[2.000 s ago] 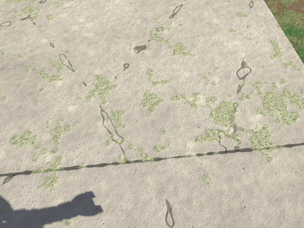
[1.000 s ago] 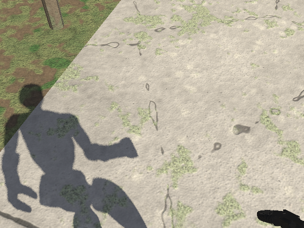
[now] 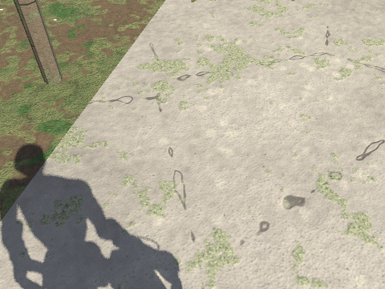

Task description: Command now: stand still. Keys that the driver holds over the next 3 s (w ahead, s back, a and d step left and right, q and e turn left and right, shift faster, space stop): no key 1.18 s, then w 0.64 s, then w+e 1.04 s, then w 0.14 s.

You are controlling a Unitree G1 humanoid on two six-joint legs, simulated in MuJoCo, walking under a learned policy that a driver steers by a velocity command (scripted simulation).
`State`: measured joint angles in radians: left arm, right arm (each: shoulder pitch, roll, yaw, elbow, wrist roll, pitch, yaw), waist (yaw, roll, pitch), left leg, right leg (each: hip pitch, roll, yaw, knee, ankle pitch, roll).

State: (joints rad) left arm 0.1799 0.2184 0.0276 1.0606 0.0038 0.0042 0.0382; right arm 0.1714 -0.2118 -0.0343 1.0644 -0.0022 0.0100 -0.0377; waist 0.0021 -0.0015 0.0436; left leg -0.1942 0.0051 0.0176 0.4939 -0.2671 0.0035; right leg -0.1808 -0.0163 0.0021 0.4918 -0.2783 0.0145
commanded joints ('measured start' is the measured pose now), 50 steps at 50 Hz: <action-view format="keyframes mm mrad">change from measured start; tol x2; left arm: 1 24 99 16 -15 0 -6 5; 22 106 63 3 41 -2 -9 9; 50 175 37 -2 48 -6 -10 12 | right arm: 1 17 -101 -15 -14 0 -8 -3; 20 73 -74 2 40 1 -11 -4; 50 151 -49 11 44 4 -14 -7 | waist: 1 0 0 -19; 50 -3 1 14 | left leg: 1 11 28 -27 -84 161 21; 18 -13 24 -26 -107 93 23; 50 -21 20 -21 -99 122 25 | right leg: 1 -27 -15 9 -82 159 -19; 18 -50 -9 4 -97 102 -16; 50 -59 -7 4 -92 126 -18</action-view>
